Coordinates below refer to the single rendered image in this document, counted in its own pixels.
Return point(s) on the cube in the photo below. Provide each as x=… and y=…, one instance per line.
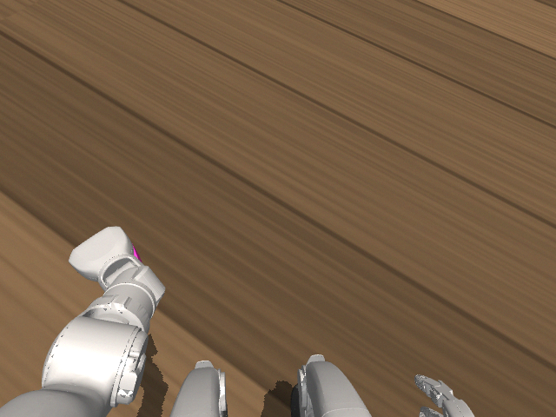
x=136, y=254

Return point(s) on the right robot hand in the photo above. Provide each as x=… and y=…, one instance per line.
x=442, y=396

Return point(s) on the left robot arm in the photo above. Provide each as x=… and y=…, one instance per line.
x=97, y=360

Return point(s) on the left robot hand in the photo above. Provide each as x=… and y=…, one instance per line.
x=89, y=257

